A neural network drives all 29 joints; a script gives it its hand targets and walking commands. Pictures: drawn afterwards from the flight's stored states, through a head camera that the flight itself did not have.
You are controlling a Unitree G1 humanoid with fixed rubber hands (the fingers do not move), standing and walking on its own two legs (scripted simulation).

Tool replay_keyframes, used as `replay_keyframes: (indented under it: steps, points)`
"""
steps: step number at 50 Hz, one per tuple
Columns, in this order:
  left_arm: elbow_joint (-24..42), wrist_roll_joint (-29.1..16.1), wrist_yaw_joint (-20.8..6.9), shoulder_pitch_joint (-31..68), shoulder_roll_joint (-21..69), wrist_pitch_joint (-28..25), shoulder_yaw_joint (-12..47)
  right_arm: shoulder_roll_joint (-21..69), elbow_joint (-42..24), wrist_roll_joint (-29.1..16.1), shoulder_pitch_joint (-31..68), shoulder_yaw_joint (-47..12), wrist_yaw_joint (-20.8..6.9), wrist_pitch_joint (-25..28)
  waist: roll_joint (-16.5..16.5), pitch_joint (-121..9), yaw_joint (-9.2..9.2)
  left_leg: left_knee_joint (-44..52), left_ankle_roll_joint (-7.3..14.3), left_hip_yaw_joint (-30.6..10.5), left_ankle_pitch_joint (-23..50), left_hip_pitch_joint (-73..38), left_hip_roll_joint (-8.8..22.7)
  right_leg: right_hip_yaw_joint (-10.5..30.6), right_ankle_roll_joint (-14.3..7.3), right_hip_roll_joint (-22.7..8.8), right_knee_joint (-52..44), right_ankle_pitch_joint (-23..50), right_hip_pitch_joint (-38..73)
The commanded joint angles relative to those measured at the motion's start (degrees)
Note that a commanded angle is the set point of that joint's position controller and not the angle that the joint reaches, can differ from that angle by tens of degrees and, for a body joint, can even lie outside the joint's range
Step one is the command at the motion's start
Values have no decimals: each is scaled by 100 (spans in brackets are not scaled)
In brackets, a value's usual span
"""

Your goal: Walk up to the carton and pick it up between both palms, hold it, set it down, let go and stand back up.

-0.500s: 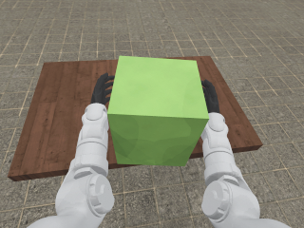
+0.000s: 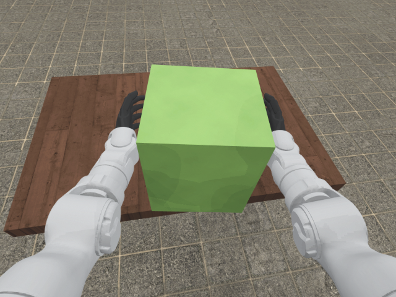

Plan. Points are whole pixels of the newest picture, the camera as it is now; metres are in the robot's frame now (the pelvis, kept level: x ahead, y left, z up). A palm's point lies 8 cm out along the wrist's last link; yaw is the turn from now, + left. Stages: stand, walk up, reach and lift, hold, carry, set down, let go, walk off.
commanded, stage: set down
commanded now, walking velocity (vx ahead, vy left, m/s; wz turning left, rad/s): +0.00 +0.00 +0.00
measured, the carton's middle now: (200, 144) +0.41 +0.01 +0.07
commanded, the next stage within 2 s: none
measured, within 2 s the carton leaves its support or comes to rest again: neither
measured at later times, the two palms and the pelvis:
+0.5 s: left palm (103, 104) +0.43 +0.20 +0.15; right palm (307, 107) +0.44 -0.19 +0.16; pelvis -0.03 -0.02 +0.00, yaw +2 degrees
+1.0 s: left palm (83, 75) +0.42 +0.21 +0.22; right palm (324, 81) +0.43 -0.19 +0.23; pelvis -0.02 -0.02 +0.01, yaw +3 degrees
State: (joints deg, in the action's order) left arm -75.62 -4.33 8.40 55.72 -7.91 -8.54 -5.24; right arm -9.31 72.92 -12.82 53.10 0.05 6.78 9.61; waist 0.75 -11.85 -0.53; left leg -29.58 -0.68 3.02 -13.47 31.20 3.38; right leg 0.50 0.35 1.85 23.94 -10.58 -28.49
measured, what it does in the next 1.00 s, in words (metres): stands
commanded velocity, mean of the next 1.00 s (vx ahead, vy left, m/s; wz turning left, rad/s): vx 0.00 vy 0.00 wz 0.00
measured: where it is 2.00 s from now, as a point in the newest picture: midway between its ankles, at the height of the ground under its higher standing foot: outside the picture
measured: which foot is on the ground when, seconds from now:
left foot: down 0.00-1.00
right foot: down 0.00-1.00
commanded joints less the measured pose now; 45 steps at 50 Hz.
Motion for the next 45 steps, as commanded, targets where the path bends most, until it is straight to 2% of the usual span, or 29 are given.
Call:
replay_keyframes:
  steps: [1, 4, 6, 9, 11, 12, 14, 16, 18, 19, 22, 24, 26, 28, 29, 30, 32, 33, 34, 35, 36, 37, 38, 40, 41, 42, 43, 44, 45]
  points:
    - [559, -186, -80, 2346, -829, -412, 105, -1365, -451, -485, 2416, -272, 21, 399, -238, -3339, 18, -448, -537, -26, 3292, -2185, -198, -291, 129, 210, 266, 3043, 912]
    - [784, -455, -143, 2605, -975, -455, 251, -1594, -428, -870, 2630, -503, -97, 440, -264, -3572, 26, -420, -535, -32, 3135, -2117, -199, -278, 149, 204, 266, 2905, 837]
    - [1042, -555, -176, 2653, -1108, -439, 385, -1758, -566, -1002, 2697, -554, -212, 411, -426, -3595, 19, -421, -575, -15, 3157, -2182, -193, -317, 131, 242, 232, 2701, 599]
    - [1124, -853, -294, 2875, -1269, -310, 554, -1799, -779, -1196, 2917, -709, -349, 218, -296, -3599, 1, -349, -477, 0, 2609, -1918, -268, -270, 165, 165, 217, 2433, 607]
    - [1129, -1124, -346, 3105, -1397, -224, 748, -1824, -817, -1283, 3131, -724, -412, 44, -207, -3513, 40, -211, -372, -63, 2014, -1716, -252, -248, 154, 106, 190, 1970, 559]
    - [875, -1252, -373, 3066, -1332, -152, 904, -1793, -732, -1284, 3167, -780, -441, -49, -137, -3252, 123, -183, -332, -96, 1691, -1620, -249, -240, 133, 79, 162, 1642, 393]
    - [1371, -1410, -393, 3298, -1482, -44, 968, -1936, -1036, -1293, 3278, -654, -450, -160, -229, -3735, 122, -138, -318, -107, 1636, -1659, -274, -247, 149, 45, 159, 1606, 430]
    - [1382, -1450, -424, 3376, -1536, 141, 1065, -1903, -1122, -1307, 3384, -643, -441, -315, -207, -3789, 178, -184, -299, -147, 1802, -1748, -282, -270, 124, 64, 169, 1865, 482]
    - [1462, -1422, -456, 3332, -1690, 355, 963, -1977, -1207, -1302, 3425, -631, -417, -484, -156, -3784, 115, -113, -286, -162, 1822, -1742, -313, -294, 152, 72, 133, 1981, 657]
    - [1133, -1345, -487, 3210, -1705, 452, 949, -1889, -1004, -1244, 3395, -636, -401, -569, -96, -3425, 125, -96, -239, -190, 1701, -1683, -324, -255, 136, 54, 116, 1841, 662]
    - [1222, -1294, -490, 3264, -1823, 613, 879, -1927, -1123, -1205, 3452, -540, -355, -710, -121, -3405, 102, 76, -171, -176, 1385, -1496, -359, -167, 145, 2, 72, 1607, 850]
    - [1377, -1274, -449, 3308, -1896, 751, 760, -1922, -1349, -1196, 3528, -558, -325, -849, 11, -3370, 52, 154, -140, -179, 1510, -1509, -359, -187, 177, 33, 75, 1861, 1094]
    - [1246, -1214, -441, 3315, -2058, 897, 707, -1897, -1345, -1167, 3545, -519, -292, -1030, -71, -3129, 41, 267, -119, -154, 1251, -1338, -374, -135, 171, -17, -14, 1658, 1256]
    - [1492, -1150, -425, 3350, -2067, 1034, 633, -1886, -1382, -1001, 3518, -342, -213, -1145, -157, -3287, 88, 289, -137, -120, 1314, -1518, -379, -167, 155, 14, -17, 1799, 1373]
    - [1679, -1199, -426, 3389, -2056, 1138, 636, -1952, -1573, -975, 3570, -281, -166, -1197, -69, -3404, 185, 294, -146, -141, 1545, -1665, -392, -198, 174, 57, -13, 2088, 1459]
    - [1503, -1229, -444, 3551, -2035, 1218, 629, -1884, -1407, -908, 3694, -198, -150, -1278, -21, -3169, 218, 299, -154, -159, 1456, -1585, -421, -220, 158, 45, -31, 1972, 1394]
    - [2150, -1213, -392, 3682, -2091, 1463, 620, -2071, -1804, -923, 3741, -65, -113, -1427, -297, -3482, 248, 361, -247, -129, 1685, -2048, -401, -267, 134, 107, -116, 2118, 1474]
    - [2387, -1228, -378, 3647, -2066, 1621, 648, -2040, -1935, -890, 3710, -36, -101, -1513, -317, -3546, 302, 271, -274, -163, 1954, -2238, -417, -316, 127, 142, -97, 2279, 1427]
    - [2309, -1137, -367, 3604, -1997, 1780, 616, -1983, -1747, -856, 3648, 5, -96, -1613, -407, -3361, 302, 250, -289, -191, 2064, -2378, -393, -353, 97, 154, -126, 2257, 1299]
    - [2763, -1150, -348, 3716, -2031, 2004, 574, -2186, -2081, -911, 3790, 88, -91, -1723, -558, -3509, 310, 242, -327, -183, 2330, -2637, -388, -346, 89, 179, -189, 2377, 1382]
    - [2396, -1114, -355, 3684, -2016, 2175, 598, -2074, -1806, -808, 3779, 110, -90, -1854, -482, -3097, 320, 287, -301, -215, 1976, -2584, -380, -409, 62, 172, -231, 1976, 1215]
    - [2439, -1189, -355, 3642, -2010, 2275, 656, -2118, -1782, -821, 3769, 113, -100, -1943, -458, -2880, 366, 377, -269, -233, 1691, -2559, -387, -405, 62, 171, -299, 1663, 1170]
    - [2808, -1214, -349, 3566, -2126, 2387, 608, -2220, -2111, -856, 3724, 115, -94, -2009, -349, -3095, 334, 405, -264, -218, 1880, -2712, -374, -423, 89, 178, -334, 1904, 1371]
    - [2558, -1182, -375, 3529, -2152, 2557, 557, -2087, -2152, -904, 3767, 3, -78, -2163, -224, -2811, 284, 414, -188, -205, 1880, -2511, -420, -347, 139, 152, -296, 2081, 1540]
    - [2701, -1162, -373, 3584, -2168, 2601, 570, -2137, -2210, -936, 3778, 51, -89, -2210, -396, -2915, 295, 472, -214, -212, 1800, -2502, -418, -343, 127, 155, -295, 2023, 1601]
    - [2630, -1063, -372, 3468, -2190, 2664, 518, -2098, -2047, -933, 3649, -4, -96, -2274, -324, -2753, 263, 493, -176, -223, 1793, -2497, -423, -319, 130, 134, -310, 2035, 1678]
    - [2935, -1039, -370, 3447, -2260, 2752, 425, -2190, -2330, -1080, 3687, -47, -104, -2316, -390, -2876, 199, 538, -212, -188, 2007, -2546, -435, -305, 131, 151, -333, 2243, 1900]
    - [2798, -1058, -376, 3518, -2200, 2817, 488, -2179, -2171, -1077, 3739, -25, -108, -2367, -431, -2604, 290, 531, -220, -216, 1926, -2466, -411, -321, 130, 147, -315, 2166, 1840]
    - [2874, -1082, -387, 3396, -2214, 2867, 457, -2203, -2195, -1129, 3624, -98, -121, -2425, -326, -2549, 269, 592, -195, -245, 1864, -2512, -418, -292, 135, 132, -362, 2137, 1900]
